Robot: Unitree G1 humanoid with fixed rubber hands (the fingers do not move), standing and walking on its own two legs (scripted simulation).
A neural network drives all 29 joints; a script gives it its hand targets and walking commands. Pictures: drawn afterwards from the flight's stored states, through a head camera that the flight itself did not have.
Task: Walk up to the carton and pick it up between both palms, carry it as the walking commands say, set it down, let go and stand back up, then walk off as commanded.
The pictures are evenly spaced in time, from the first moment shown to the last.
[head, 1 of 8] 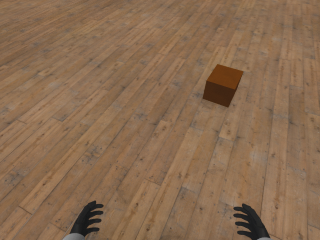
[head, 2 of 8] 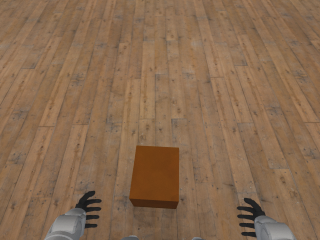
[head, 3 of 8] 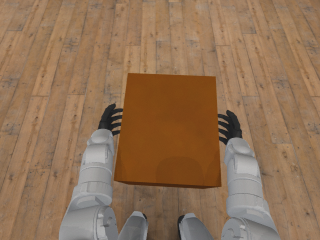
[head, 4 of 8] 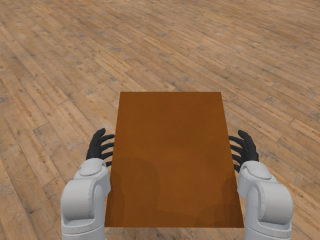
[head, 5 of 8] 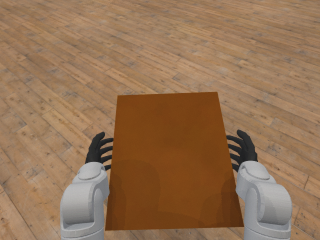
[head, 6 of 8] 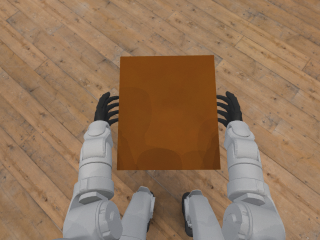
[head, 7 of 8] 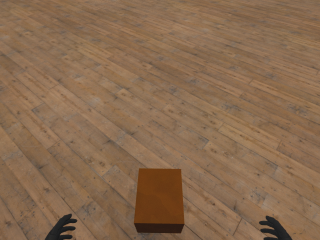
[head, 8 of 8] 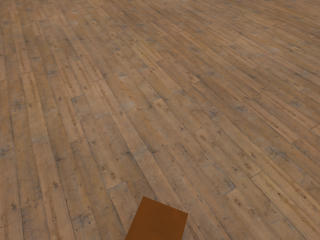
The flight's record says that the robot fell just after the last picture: no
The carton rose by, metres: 0.70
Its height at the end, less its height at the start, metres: +0.00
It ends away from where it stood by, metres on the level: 0.88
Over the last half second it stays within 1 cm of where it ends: yes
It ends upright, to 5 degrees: yes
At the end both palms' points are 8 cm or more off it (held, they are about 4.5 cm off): yes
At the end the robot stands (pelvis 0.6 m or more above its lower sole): yes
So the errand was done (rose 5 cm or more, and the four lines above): yes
